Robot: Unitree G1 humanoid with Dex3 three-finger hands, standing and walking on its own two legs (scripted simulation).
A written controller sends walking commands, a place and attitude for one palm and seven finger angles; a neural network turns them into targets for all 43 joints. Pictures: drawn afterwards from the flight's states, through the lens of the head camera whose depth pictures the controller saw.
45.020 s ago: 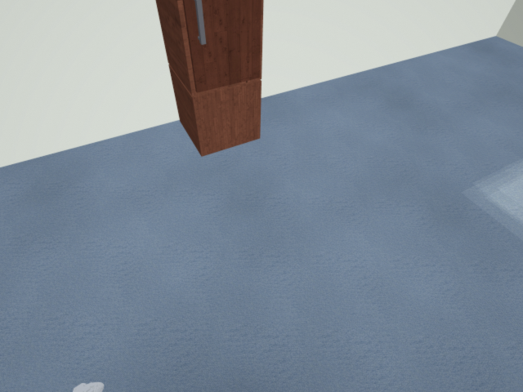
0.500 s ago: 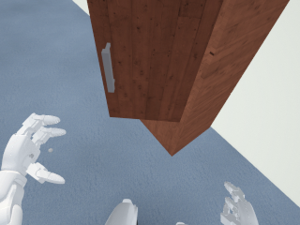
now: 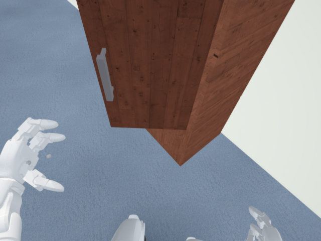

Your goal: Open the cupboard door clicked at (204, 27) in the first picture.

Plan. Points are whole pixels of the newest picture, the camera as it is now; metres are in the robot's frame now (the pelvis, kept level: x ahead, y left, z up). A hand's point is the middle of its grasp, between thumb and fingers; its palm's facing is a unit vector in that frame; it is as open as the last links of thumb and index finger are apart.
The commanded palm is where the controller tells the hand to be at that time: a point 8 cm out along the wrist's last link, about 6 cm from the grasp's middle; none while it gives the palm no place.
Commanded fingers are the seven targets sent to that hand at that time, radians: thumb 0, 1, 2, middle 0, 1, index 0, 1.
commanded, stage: raise the hand with hooked fingers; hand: left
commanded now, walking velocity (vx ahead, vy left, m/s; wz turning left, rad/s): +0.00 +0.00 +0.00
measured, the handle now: (107, 76) +0.57 +0.21 +0.05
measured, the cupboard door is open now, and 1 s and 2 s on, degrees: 49 49 49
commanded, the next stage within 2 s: move the hooked fingers beside the handle in 0.12 s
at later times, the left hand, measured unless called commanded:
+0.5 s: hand (58, 142) +0.32 +0.26 +0.06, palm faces +0.05 -1.00 -0.02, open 14.0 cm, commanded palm +0.30 +0.31 +0.06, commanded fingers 0.00 -0.50 0.30 -0.30 -1.20 -0.30 -1.20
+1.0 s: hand (72, 116) +0.40 +0.26 +0.05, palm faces +0.04 -1.00 -0.01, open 14.0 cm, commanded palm +0.38 +0.30 +0.05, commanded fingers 0.00 -0.50 0.30 -0.30 -1.20 -0.30 -1.20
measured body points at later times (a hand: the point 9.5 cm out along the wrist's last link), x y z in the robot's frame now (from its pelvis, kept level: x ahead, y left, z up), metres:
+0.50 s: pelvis +0.00 -0.02 -0.01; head +0.06 +0.00 +0.44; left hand +0.31 +0.32 +0.06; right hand +0.16 -0.27 -0.09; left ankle +0.09 +0.09 -0.67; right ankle -0.02 -0.12 -0.67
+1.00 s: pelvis +0.00 -0.01 -0.01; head +0.09 +0.01 +0.43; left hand +0.39 +0.31 +0.06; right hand +0.09 -0.28 -0.11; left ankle +0.09 +0.09 -0.67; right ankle -0.02 -0.12 -0.67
